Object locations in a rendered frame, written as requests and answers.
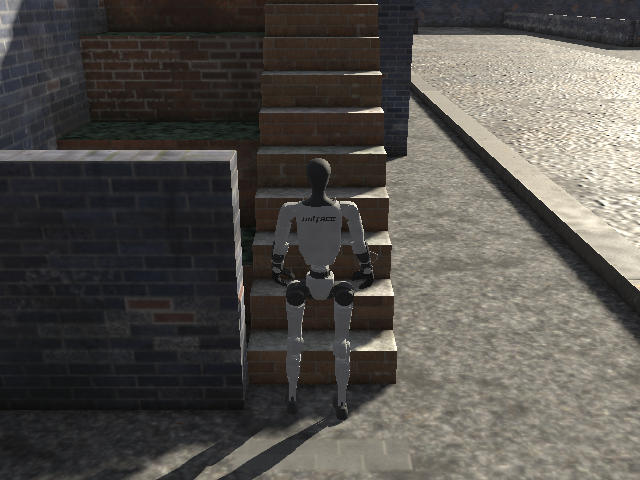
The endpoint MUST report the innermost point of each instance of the right robot forearm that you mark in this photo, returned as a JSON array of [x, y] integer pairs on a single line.
[[365, 260]]

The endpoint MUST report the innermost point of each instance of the left robot hand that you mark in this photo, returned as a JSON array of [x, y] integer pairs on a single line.
[[278, 280]]

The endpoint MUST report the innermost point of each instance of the left robot upper arm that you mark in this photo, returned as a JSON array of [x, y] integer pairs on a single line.
[[287, 213]]

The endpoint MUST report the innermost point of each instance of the right robot upper arm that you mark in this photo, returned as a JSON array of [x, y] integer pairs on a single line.
[[350, 211]]

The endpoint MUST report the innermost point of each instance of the right robot hand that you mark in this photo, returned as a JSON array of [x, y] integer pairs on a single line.
[[359, 275]]

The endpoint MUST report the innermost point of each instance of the robot right thigh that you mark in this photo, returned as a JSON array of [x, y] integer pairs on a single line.
[[343, 305]]

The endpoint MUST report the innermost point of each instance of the robot head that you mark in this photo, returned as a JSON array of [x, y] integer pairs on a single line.
[[318, 172]]

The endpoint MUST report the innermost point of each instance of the left robot forearm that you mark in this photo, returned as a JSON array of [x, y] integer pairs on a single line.
[[277, 261]]

